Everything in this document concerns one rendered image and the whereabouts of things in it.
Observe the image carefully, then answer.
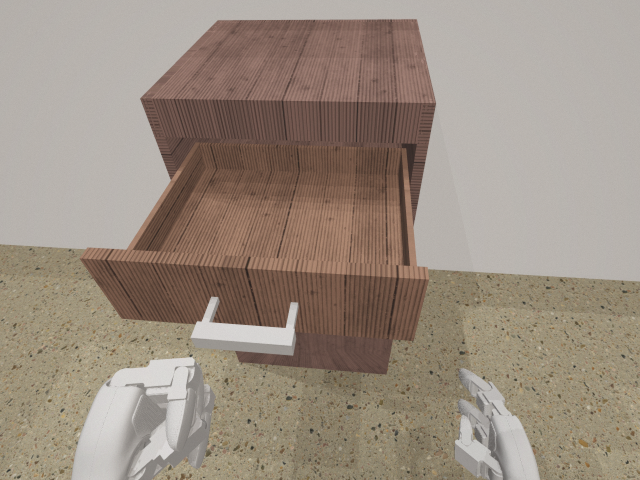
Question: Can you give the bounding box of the right robot hand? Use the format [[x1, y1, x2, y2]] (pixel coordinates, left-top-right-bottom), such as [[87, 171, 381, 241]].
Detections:
[[455, 368, 540, 480]]

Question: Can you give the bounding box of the cabinet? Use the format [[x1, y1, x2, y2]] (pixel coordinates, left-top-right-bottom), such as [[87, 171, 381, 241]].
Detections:
[[140, 19, 436, 375]]

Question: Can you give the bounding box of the left robot hand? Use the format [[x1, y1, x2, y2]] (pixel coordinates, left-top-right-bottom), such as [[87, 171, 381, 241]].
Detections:
[[71, 357, 216, 480]]

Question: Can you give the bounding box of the drawer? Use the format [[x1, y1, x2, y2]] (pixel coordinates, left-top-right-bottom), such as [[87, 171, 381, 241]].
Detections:
[[79, 142, 429, 341]]

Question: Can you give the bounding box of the handle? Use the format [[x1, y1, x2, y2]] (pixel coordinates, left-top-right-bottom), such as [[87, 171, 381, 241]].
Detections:
[[191, 297, 299, 356]]

